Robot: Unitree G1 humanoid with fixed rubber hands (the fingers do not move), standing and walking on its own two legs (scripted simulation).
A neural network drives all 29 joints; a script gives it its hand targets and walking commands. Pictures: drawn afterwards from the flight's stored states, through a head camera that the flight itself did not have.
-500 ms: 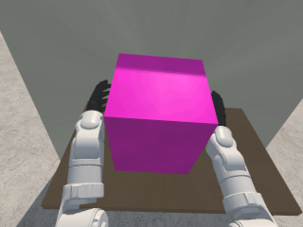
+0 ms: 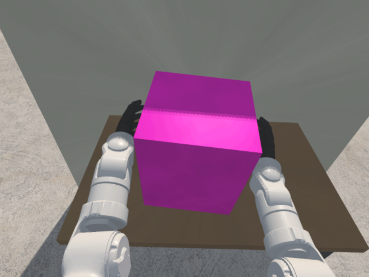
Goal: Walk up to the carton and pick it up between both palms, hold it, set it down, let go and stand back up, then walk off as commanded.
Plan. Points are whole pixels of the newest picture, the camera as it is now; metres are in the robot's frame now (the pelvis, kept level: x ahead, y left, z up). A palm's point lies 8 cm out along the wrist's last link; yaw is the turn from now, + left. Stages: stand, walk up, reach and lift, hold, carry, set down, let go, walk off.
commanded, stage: set down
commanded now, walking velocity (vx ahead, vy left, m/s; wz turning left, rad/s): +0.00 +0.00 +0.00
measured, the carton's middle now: (194, 146) +0.41 -0.03 +0.10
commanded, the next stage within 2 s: none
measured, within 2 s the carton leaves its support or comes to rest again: rests again in 1.98 s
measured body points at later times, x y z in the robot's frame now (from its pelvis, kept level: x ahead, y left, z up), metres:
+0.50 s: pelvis +0.02 +0.00 +0.00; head +0.01 +0.03 +0.45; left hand +0.45 +0.12 +0.11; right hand +0.38 -0.19 +0.10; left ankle +0.00 +0.10 -0.75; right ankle +0.02 -0.15 -0.75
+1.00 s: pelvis +0.03 +0.01 +0.00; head +0.04 +0.04 +0.45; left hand +0.47 +0.11 +0.08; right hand +0.38 -0.19 +0.07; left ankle +0.00 +0.10 -0.75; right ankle +0.02 -0.15 -0.75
